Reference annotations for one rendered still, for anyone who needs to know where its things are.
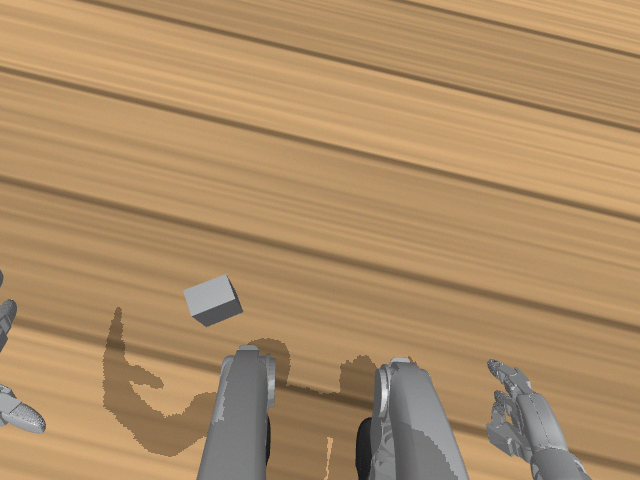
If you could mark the right robot foot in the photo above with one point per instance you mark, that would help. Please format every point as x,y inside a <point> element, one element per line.
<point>363,449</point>

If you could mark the carton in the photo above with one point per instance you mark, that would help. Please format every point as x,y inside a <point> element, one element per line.
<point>213,301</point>

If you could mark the right robot arm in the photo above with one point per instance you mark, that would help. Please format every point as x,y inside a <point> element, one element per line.
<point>557,464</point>

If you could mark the left robot hand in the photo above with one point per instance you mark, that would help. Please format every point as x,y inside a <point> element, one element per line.
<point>13,410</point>

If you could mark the right robot hand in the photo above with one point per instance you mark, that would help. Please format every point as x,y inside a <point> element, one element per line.
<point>535,426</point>

